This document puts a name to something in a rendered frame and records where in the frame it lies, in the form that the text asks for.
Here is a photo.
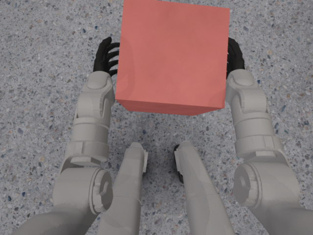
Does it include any right robot foot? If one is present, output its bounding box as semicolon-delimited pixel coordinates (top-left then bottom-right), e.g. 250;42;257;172
174;144;184;184

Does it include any right robot forearm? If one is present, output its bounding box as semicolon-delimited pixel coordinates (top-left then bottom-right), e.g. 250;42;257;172
225;69;300;190

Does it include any right robot thigh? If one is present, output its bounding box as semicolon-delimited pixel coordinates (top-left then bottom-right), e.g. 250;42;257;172
174;145;235;235

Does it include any left robot upper arm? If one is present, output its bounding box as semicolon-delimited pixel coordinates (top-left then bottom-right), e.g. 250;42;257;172
10;167;113;235

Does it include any robot left hand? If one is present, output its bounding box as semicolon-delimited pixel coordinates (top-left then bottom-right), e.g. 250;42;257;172
93;37;120;77

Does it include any robot right hand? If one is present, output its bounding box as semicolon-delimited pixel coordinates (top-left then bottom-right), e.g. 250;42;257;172
226;38;245;80

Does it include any left robot forearm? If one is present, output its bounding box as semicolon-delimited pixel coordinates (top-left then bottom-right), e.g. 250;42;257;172
52;71;115;204

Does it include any carton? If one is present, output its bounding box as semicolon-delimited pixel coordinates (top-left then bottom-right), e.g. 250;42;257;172
115;0;230;116

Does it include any right robot upper arm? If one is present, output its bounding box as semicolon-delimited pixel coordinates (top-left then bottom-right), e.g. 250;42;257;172
233;162;313;235

